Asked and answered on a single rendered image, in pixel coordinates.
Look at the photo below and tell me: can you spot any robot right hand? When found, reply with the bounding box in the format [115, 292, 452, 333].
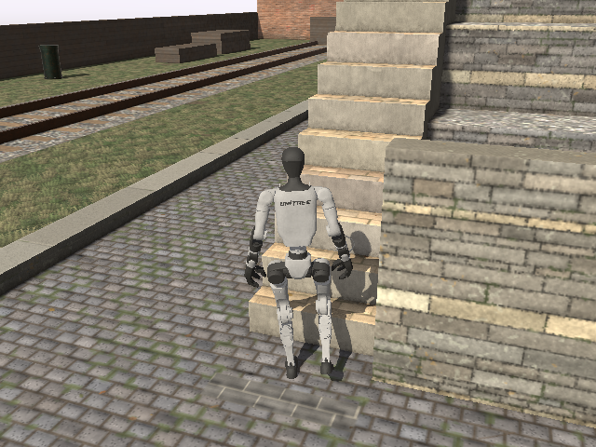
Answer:
[332, 258, 353, 279]

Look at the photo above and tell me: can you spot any robot left forearm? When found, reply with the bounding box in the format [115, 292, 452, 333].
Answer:
[246, 226, 263, 268]

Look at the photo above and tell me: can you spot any robot right thigh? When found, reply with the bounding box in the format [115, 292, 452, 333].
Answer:
[311, 258, 331, 315]

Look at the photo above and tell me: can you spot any robot right foot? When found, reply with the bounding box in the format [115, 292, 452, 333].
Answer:
[320, 359, 334, 374]

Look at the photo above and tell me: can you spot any robot left hand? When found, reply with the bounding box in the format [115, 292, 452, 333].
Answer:
[244, 265, 266, 288]

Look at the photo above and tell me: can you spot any left robot upper arm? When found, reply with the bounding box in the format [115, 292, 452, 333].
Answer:
[253, 188, 276, 241]

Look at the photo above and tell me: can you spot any right robot upper arm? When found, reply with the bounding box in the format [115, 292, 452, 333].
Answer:
[314, 186, 341, 237]

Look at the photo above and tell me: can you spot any robot right forearm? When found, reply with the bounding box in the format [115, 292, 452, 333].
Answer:
[332, 223, 350, 262]

